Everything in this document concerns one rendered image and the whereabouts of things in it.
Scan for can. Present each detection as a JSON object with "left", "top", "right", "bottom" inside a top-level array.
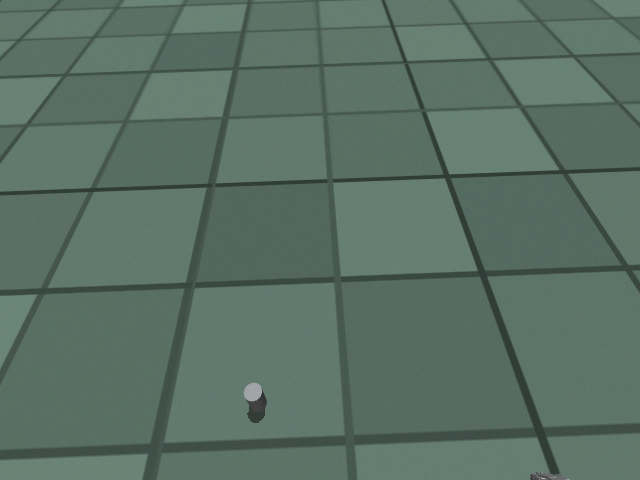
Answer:
[{"left": 244, "top": 383, "right": 267, "bottom": 412}]

